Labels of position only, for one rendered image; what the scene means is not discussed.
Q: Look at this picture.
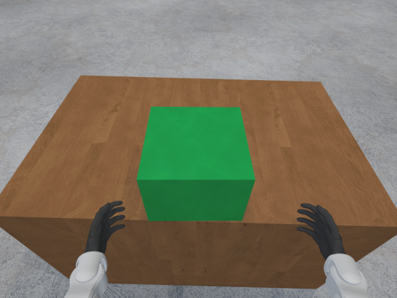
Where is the right robot hand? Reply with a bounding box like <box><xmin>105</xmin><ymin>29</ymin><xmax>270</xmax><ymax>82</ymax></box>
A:
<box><xmin>297</xmin><ymin>203</ymin><xmax>346</xmax><ymax>260</ymax></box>

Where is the robot left forearm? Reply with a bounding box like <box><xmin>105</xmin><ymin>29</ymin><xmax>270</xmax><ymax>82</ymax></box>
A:
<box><xmin>64</xmin><ymin>251</ymin><xmax>108</xmax><ymax>298</ymax></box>

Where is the robot right forearm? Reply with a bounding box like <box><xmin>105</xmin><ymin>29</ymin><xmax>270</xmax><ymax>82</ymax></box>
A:
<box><xmin>324</xmin><ymin>253</ymin><xmax>369</xmax><ymax>298</ymax></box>

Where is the left robot hand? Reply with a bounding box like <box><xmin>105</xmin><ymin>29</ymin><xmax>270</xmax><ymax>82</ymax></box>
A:
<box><xmin>84</xmin><ymin>201</ymin><xmax>125</xmax><ymax>254</ymax></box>

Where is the pedestal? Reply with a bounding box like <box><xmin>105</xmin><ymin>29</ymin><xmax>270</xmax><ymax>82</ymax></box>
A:
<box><xmin>0</xmin><ymin>75</ymin><xmax>397</xmax><ymax>289</ymax></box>

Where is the carton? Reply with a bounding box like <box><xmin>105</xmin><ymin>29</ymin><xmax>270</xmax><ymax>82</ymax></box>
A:
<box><xmin>136</xmin><ymin>107</ymin><xmax>255</xmax><ymax>221</ymax></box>

